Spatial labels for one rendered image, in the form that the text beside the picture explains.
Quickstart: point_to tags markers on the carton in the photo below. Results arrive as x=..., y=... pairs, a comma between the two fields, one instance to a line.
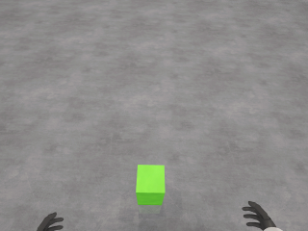
x=150, y=188

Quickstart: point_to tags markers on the right robot hand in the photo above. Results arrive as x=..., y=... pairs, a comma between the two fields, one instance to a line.
x=263, y=218

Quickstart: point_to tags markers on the left robot hand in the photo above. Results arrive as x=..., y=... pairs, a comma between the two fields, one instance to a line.
x=49, y=220

